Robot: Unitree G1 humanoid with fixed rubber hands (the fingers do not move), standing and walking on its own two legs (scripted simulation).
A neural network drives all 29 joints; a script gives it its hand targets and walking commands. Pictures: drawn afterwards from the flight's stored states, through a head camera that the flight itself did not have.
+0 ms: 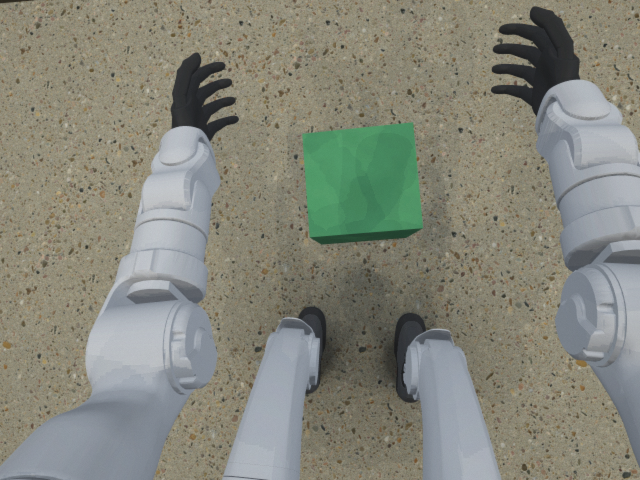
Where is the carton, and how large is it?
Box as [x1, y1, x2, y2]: [302, 122, 422, 244]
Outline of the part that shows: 412,122 302,134 310,237 321,244 406,237 422,228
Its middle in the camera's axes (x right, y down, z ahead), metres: +0.09 -0.10 +0.85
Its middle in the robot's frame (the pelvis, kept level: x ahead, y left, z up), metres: +0.50 +0.02 -0.52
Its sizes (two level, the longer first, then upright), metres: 0.210 0.200 0.250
